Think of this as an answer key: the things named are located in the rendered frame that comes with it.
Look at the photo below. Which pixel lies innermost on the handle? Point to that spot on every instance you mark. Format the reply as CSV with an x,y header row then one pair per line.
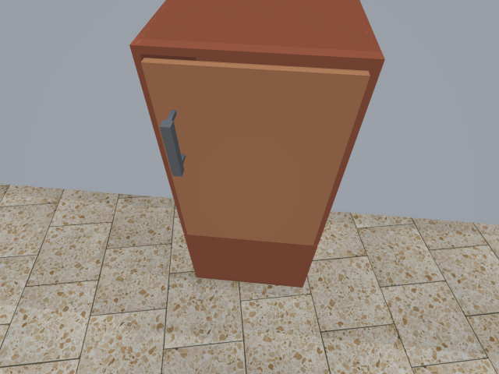
x,y
175,158

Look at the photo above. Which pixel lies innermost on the cupboard door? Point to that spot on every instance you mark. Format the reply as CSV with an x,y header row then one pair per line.
x,y
263,143

